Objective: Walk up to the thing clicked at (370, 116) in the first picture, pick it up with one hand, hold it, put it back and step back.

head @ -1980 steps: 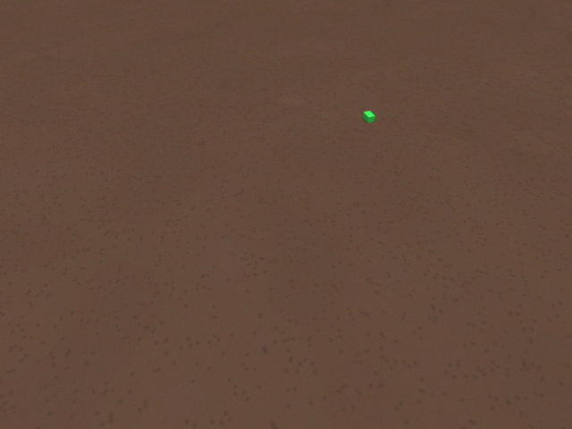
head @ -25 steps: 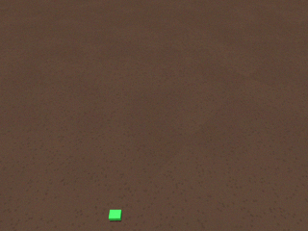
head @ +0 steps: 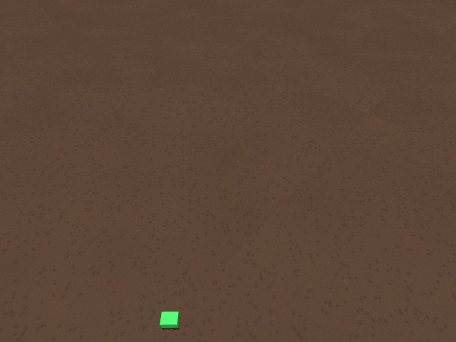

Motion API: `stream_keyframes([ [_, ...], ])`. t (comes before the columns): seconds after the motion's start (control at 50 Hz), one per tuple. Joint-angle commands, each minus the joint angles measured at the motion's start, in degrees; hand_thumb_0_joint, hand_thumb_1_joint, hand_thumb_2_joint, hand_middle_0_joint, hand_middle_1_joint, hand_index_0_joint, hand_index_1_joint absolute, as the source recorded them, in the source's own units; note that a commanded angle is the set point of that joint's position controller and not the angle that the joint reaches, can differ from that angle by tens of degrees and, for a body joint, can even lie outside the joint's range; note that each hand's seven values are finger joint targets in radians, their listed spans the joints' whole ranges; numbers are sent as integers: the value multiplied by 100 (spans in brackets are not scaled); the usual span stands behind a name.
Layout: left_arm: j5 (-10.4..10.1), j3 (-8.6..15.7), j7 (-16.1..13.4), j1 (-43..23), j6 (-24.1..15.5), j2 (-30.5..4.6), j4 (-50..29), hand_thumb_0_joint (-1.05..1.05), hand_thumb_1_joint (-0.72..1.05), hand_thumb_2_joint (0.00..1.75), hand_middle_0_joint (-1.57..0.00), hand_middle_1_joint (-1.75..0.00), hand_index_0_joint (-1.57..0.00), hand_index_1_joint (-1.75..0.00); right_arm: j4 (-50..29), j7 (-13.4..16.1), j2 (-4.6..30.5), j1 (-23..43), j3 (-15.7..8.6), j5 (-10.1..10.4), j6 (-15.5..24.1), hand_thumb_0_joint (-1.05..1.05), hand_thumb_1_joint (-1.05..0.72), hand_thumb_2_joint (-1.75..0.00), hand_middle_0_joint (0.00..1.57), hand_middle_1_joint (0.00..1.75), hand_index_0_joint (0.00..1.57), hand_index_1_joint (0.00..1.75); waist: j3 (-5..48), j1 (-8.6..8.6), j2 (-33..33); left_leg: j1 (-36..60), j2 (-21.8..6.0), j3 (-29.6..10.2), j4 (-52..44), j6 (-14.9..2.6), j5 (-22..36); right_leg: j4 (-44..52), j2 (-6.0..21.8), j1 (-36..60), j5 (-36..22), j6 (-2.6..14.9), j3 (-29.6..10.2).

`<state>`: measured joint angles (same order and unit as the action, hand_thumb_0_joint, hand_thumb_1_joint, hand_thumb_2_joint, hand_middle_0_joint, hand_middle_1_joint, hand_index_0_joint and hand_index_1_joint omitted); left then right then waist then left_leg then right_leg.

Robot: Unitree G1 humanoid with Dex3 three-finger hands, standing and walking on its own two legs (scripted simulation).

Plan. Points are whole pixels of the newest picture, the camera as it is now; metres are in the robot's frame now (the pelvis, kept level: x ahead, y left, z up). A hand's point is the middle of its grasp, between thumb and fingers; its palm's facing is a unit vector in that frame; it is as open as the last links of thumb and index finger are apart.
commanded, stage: stand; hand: left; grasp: from above
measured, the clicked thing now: (170, 319) +0.42 +0.25 -0.76
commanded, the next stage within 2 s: step back in 0.16 s
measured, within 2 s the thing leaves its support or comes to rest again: neither
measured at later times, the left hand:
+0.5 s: hand out of the picture +0.09 +0.31 -0.18, palm faces -0.03 -0.92 -0.38, open 7.4 cm
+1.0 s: hand out of the picture -0.03 +0.29 -0.16, palm faces -0.10 -0.91 -0.41, open 7.4 cm
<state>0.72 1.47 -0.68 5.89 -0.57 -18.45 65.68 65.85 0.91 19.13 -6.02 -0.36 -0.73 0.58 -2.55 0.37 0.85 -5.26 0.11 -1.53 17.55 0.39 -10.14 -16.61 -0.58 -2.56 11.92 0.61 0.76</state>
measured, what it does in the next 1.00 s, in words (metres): walks backwards: right foot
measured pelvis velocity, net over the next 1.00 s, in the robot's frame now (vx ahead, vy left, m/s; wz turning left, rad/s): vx -0.15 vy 0.03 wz -0.08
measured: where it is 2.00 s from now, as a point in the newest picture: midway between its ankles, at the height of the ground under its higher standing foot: outside the picture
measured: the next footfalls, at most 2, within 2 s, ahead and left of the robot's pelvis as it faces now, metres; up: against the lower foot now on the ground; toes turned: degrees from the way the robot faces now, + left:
right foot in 0.90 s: -0.10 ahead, -0.08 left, +0.00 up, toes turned -1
left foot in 1.30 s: -0.23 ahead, +0.16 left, +0.00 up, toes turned -3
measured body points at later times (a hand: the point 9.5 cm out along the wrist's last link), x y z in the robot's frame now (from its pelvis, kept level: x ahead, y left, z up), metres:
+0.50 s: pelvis -0.05 +0.04 -0.02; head +0.02 +0.06 +0.42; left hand +0.09 +0.36 -0.15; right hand +0.03 -0.29 -0.14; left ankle -0.06 +0.14 -0.75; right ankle -0.03 -0.11 -0.74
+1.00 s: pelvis -0.15 +0.03 -0.03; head -0.11 +0.01 +0.42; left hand -0.03 +0.33 -0.13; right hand -0.07 -0.29 -0.16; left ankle -0.10 +0.15 -0.72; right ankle -0.14 -0.08 -0.75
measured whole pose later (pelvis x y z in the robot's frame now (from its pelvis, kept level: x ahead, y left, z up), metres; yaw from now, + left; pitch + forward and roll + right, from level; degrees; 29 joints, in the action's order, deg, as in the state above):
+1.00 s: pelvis -0.15 +0.03 -0.03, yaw -5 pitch -4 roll +0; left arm 2.1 3.8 0.2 9.0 2.3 -20.4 49.6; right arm 50.6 1.2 21.7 -6.5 -2.8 -0.2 -3.5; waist -10.4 0.5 2.2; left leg -24.5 2.6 -3.3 52.8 -0.5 -27.5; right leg -37.9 -2.9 -14.9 19.0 2.1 -2.8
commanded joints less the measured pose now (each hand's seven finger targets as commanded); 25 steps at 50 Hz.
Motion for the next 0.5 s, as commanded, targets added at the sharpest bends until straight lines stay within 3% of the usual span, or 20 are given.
stream_keyframes([
  [0.0,-11,191,-67,-182,-128,-1187,-321,0,90,90,-20,-30,-20,-30,-342,50,1145,234,-199,-4,115,0,-90,-90,20,30,20,30,245,-49,-138,63,-703,-540,-169,-162,1184,225,785,-120,-1136,39,-533],
  [0.08,-15,196,-55,-173,-129,-1186,-314,0,90,90,-20,-30,-20,-30,-343,31,1158,209,-191,-3,114,0,-90,-90,20,30,20,30,190,-39,-82,-41,-679,-541,-231,-163,904,274,777,-143,-893,47,-559],
  [0.12,-25,201,-52,-179,-140,-1208,-324,0,90,90,-20,-30,-20,-30,-353,27,1151,196,-194,2,128,0,-90,-90,20,30,20,30,327,-20,-107,77,-696,-534,-207,-169,1085,229,793,-91,-1079,68,-577],
  [0.14,-127,407,-62,-201,-86,-1710,-505,0,90,90,-20,-30,-20,-30,-532,-2,1502,385,-323,34,31,0,-90,-90,20,30,20,30,-184,3,-201,-381,-569,-522,474,-283,1980,-276,747,-411,-2362,113,-673],
  [0.18,-165,439,-106,-31,-50,-1657,-632,0,90,90,-20,-30,-20,-30,-687,-10,1302,297,-311,99,-26,0,-90,-90,20,30,20,30,92,-23,-278,-362,-390,-300,1002,-285,2023,-444,878,-339,-2985,291,-683],
  [0.22,-145,482,-109,-101,-25,-1739,-850,0,90,90,-20,-30,-20,-30,-812,-15,1318,196,-352,123,-81,0,-90,-90,20,30,20,30,450,0,-399,-491,-219,-179,1468,-253,1763,-564,1128,-215,-3183,605,-908],
  [0.26,-97,507,-110,-265,24,-1790,-1072,0,90,90,-20,-30,-20,-30,-920,-32,1271,133,-394,110,-161,0,-90,-90,20,30,20,30,570,29,-678,-624,68,-44,2035,-190,599,-464,1519,-402,-3024,966,-1221],
  [0.3,2,517,-116,-491,52,-1845,-1330,0,90,90,-20,-30,-20,-30,-1064,-59,1304,-25,-463,50,-251,0,-90,-90,20,30,20,30,590,36,-1048,-874,261,-170,3064,-264,-1542,-475,2019,-700,-2952,1367,-1575],
  [0.32,57,530,-107,-526,67,-1865,-1444,0,90,90,-20,-30,-20,-30,-1110,-91,1298,-180,-473,31,-289,0,-90,-90,20,30,20,30,535,70,-1088,-885,194,-260,3249,-298,-1936,-574,2112,-931,-2863,1438,-1541],
  [0.34,85,524,-96,-613,85,-1839,-1529,0,90,90,-20,-30,-20,-30,-1152,-112,1290,-294,-488,37,-291,0,-90,-90,20,30,20,30,496,136,-1103,-869,146,-305,3130,-325,-1998,-719,2032,-1029,-2831,1385,-1384],
  [0.38,72,479,-89,-699,120,-1703,-1656,0,90,90,-20,-30,-20,-30,-1212,-128,1283,-390,-511,78,-216,0,-90,-90,20,30,20,30,569,187,-979,-858,112,-165,2218,-329,-1152,-1234,1576,-724,-2850,1015,-1006],
  [0.4,36,471,-85,-641,155,-1685,-1680,0,90,90,-20,-30,-20,-30,-1230,-116,1305,-413,-525,67,-173,0,-90,-90,20,30,20,30,575,187,-736,-741,-20,-139,1499,-304,284,-1604,1270,-694,-2622,731,-759],
  [0.42,-35,445,-76,-576,204,-1579,-1728,0,90,90,-20,-30,-20,-30,-1305,-86,1452,-313,-572,23,-133,0,-90,-90,20,30,20,30,577,164,-95,-568,-454,-581,912,-440,2116,-2256,708,-842,-2047,415,-416],
  [0.44,-111,417,-80,-566,236,-1397,-1828,0,90,90,-20,-30,-20,-30,-1378,-61,1715,-311,-642,-35,-110,0,-90,-90,20,30,20,30,644,149,544,-134,-1037,-1369,736,-763,3555,-3020,-38,-1386,-1032,139,-190],
  [0.46,-100,393,-114,-505,294,-1228,-1849,0,90,90,-20,-30,-20,-30,-1398,-43,1810,-547,-674,-87,-86,0,-90,-90,20,30,20,30,607,201,945,494,-1537,-2009,653,-1136,4459,-3671,-567,-2272,2022,134,-508],
  [0.48,-66,385,-155,-276,361,-1249,-1824,0,90,90,-20,-30,-20,-30,-1388,-15,1859,-610,-683,-94,-76,0,-90,-90,20,30,20,30,612,142,571,265,-1793,-1868,804,-1383,4756,-4431,-535,-2183,2600,128,-930],
])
